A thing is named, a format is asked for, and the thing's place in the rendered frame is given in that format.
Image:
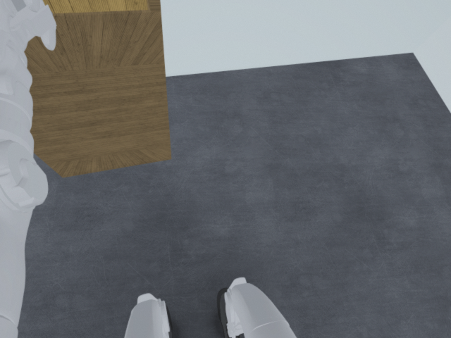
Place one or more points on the left robot hand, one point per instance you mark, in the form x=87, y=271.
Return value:
x=35, y=19

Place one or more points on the cabinet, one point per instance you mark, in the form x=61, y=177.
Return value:
x=99, y=98

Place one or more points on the left robot upper arm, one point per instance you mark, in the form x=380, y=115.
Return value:
x=23, y=185

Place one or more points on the robot right thigh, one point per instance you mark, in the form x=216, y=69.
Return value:
x=258, y=316

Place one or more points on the robot left thigh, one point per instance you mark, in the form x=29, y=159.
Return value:
x=148, y=320

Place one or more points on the left robot forearm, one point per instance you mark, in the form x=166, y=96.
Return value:
x=16, y=104

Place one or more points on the robot thigh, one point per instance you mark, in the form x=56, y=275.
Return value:
x=258, y=316
x=148, y=320

